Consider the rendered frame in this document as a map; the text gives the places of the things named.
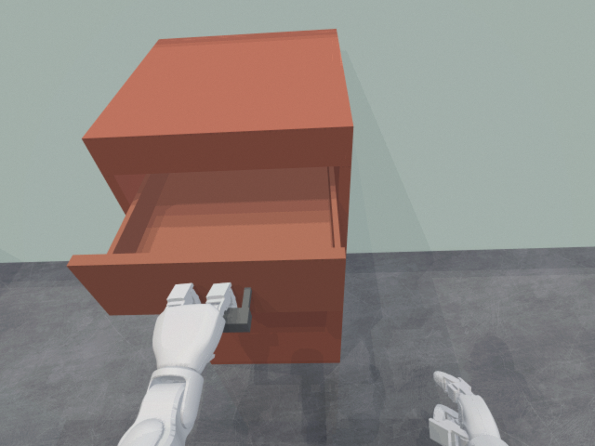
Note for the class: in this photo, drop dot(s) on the left robot forearm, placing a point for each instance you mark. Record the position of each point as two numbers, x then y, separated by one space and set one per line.
168 410

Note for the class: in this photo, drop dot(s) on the robot left hand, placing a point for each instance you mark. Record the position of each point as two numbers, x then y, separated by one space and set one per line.
187 332

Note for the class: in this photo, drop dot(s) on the handle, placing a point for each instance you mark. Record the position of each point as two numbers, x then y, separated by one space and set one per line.
238 320

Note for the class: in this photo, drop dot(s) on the cabinet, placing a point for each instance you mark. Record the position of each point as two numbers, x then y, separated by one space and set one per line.
237 102

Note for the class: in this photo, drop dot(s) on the drawer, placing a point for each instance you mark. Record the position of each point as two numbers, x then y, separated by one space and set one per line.
274 230

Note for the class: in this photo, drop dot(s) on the robot right hand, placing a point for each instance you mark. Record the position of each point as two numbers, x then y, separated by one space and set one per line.
473 419

